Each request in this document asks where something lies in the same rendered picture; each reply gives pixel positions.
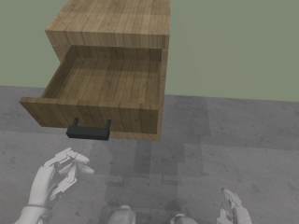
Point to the left robot hand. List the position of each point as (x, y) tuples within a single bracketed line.
[(44, 192)]

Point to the drawer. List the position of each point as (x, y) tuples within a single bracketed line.
[(97, 83)]

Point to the handle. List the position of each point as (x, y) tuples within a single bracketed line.
[(90, 133)]

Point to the left robot thigh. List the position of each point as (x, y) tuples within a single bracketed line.
[(123, 216)]

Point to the cabinet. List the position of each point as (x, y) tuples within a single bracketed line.
[(141, 24)]

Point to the left robot forearm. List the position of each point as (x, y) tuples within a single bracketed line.
[(35, 214)]

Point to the right robot hand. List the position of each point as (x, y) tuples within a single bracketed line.
[(239, 215)]

